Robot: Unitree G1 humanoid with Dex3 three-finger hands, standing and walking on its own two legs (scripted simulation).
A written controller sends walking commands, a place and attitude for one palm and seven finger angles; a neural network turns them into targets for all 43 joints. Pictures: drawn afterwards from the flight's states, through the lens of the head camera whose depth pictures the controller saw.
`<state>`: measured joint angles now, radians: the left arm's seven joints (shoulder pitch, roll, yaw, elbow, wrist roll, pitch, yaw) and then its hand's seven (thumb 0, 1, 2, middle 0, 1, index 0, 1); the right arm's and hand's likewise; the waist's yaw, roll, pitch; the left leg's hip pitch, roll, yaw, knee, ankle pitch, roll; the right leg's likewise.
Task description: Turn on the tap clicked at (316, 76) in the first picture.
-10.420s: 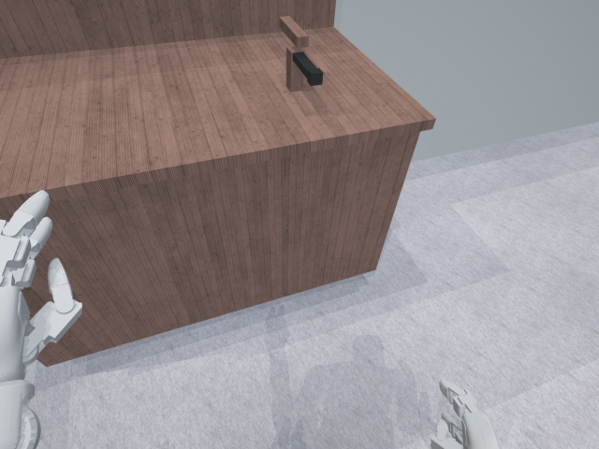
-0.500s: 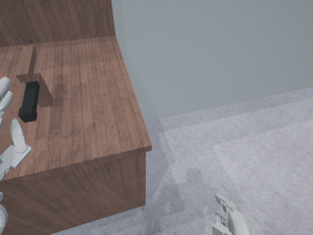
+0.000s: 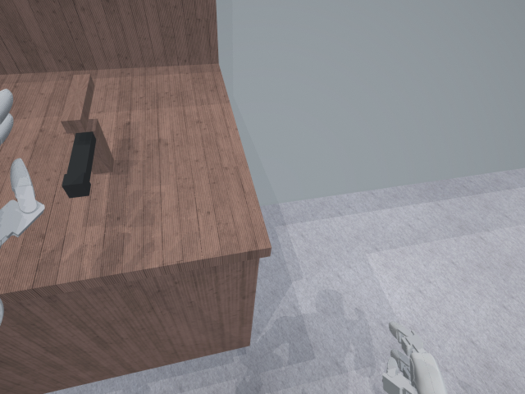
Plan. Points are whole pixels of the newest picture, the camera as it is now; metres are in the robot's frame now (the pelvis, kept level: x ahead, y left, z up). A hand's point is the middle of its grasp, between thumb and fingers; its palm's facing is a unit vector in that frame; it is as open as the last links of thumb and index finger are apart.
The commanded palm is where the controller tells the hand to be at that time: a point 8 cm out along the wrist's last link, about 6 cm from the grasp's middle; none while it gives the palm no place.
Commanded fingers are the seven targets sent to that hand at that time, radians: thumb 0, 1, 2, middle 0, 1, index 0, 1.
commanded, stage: come to a stop and stand still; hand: left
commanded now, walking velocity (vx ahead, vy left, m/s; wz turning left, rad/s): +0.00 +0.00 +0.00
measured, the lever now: (76, 185) +0.35 +0.34 +0.10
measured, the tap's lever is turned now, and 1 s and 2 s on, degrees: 0 0 0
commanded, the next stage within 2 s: look again from close up in 0.72 s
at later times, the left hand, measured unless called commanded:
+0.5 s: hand (40, 233) +0.23 +0.29 +0.17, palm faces +0.42 -0.86 -0.29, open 7.4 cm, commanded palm +0.17 +0.32 +0.18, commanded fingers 0.00 0.90 0.90 -0.20 -0.30 -0.20 -0.30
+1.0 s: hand (47, 234) +0.23 +0.29 +0.16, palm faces +0.41 -0.86 -0.32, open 7.4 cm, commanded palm +0.18 +0.32 +0.18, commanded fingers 0.00 0.90 0.90 -0.20 -0.30 -0.20 -0.30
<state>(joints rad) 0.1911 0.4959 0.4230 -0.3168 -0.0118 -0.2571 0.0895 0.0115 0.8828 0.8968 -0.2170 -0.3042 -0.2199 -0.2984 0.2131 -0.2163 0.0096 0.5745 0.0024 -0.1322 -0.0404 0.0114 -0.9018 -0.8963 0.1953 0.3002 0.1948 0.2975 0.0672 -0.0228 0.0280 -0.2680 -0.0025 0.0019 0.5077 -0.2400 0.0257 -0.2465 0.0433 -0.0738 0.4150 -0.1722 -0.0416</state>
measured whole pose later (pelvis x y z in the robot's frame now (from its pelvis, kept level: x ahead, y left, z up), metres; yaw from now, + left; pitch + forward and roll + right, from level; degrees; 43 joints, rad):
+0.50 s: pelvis +0.00 +0.04 +0.00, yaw -1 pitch -2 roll -1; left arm 0.34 0.32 0.34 -0.39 -0.02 -0.26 0.10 0.01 0.89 0.90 -0.21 -0.30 -0.21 -0.30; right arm 0.25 -0.18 0.04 0.60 -0.01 -0.16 0.00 0.01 -0.90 -0.90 0.20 0.30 0.20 0.30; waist 0.04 -0.04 0.01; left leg -0.20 -0.05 0.04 0.46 -0.24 0.08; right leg -0.20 0.00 -0.02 0.41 -0.18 0.01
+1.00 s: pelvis +0.01 +0.04 +0.00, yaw +0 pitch -2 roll -1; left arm 0.39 0.33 0.33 -0.43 -0.03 -0.20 0.11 0.01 0.89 0.90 -0.21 -0.30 -0.21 -0.30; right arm 0.21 -0.18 0.03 0.56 0.00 -0.10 -0.03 0.01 -0.90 -0.90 0.20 0.30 0.20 0.30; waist 0.04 -0.02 0.04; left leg -0.18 -0.05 0.03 0.45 -0.24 0.07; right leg -0.18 0.00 -0.03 0.40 -0.19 0.01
